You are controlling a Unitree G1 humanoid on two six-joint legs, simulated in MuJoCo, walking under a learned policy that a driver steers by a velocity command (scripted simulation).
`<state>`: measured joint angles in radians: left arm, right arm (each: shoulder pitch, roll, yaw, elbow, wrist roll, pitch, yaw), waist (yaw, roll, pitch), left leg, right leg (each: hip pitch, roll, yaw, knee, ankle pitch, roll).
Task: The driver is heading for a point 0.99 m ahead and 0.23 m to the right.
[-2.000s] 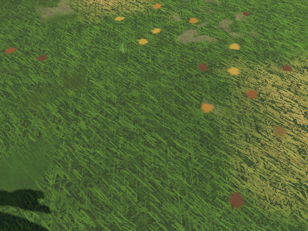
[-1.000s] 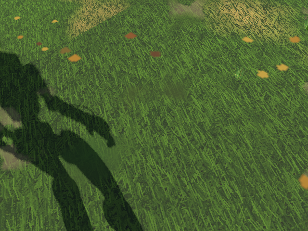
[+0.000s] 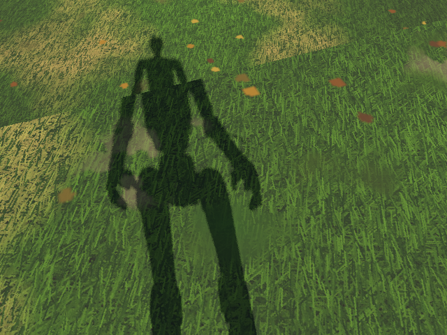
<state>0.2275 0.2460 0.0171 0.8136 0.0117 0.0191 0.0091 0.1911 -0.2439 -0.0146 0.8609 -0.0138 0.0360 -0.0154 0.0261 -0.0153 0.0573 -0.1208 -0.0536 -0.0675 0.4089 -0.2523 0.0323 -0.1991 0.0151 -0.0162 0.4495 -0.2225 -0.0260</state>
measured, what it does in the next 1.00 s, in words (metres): stands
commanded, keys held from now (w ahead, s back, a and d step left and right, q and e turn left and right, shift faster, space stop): no key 1.00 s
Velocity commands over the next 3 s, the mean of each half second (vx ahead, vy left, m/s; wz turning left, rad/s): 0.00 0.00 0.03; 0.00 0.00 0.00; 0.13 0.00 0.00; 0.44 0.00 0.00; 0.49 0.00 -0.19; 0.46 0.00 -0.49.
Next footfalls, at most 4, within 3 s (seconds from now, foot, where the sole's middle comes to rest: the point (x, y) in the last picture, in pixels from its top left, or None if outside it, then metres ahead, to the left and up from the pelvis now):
1.96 left None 0.45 0.02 -0.78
2.50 right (277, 260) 0.74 -0.13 -0.78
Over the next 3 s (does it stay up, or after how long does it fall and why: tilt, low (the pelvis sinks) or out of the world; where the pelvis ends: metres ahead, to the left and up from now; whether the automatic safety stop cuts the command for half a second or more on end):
stays up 0.87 -0.11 -0.01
